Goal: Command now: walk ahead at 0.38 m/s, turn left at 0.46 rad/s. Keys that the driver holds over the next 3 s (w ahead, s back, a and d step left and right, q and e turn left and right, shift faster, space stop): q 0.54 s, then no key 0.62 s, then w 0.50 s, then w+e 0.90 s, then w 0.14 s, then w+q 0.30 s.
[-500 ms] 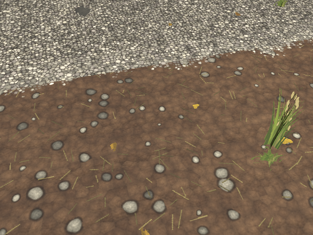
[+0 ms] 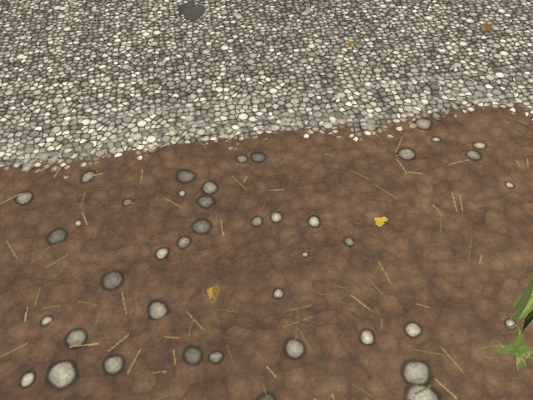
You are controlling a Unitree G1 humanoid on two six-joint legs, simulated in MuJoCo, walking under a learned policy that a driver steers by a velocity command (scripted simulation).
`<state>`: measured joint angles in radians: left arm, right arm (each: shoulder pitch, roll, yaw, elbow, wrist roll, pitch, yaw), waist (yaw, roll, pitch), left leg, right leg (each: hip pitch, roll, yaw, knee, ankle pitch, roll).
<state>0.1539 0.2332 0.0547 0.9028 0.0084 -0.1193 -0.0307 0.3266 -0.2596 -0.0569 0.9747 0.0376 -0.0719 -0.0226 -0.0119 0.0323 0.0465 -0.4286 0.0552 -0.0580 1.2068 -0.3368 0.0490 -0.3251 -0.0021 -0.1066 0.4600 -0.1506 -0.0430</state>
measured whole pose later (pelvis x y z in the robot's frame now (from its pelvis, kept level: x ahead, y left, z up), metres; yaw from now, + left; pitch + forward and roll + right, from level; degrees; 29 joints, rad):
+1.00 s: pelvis +0.20 +0.00 +0.00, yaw +24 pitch +1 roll +1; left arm 0.20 0.24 0.04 0.84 0.01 -0.03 0.01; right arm 0.17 -0.28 -0.07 0.71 0.00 0.03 -0.02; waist 0.02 0.02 0.01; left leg -0.37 -0.02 -0.06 0.73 -0.42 -0.05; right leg -0.25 -0.02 0.01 0.50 -0.27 -0.01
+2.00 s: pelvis +0.45 +0.17 +0.01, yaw +16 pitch +0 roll +1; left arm 0.28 0.31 0.07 0.83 -0.04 -0.04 0.01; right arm 0.23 -0.25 -0.06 0.81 -0.01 -0.10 0.02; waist 0.00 -0.05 0.03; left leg -0.20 -0.02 0.12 0.37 -0.17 0.04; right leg -0.56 -0.09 0.06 1.16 -0.27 -0.02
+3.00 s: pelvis +1.03 +0.23 +0.00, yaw -2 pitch +2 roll +0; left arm 0.28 0.29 0.04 0.71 0.00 -0.08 0.00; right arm 0.22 -0.29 -0.05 0.76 0.01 -0.09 0.04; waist -0.01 -0.02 0.03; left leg -0.34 -0.09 -0.01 0.47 -0.16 0.08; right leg -0.40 0.01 0.05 1.16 -0.37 -0.02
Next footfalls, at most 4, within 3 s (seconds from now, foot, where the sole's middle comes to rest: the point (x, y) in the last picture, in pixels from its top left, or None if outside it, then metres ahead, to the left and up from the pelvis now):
0.34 left None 0.26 0.13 -0.77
0.80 right None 0.29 -0.09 -0.77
1.06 left None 0.17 0.14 -0.77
1.80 left None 0.47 0.29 -0.77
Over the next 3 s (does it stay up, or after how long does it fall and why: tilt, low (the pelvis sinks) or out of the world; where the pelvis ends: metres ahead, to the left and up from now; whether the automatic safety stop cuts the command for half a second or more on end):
stays up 1.03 0.23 0.00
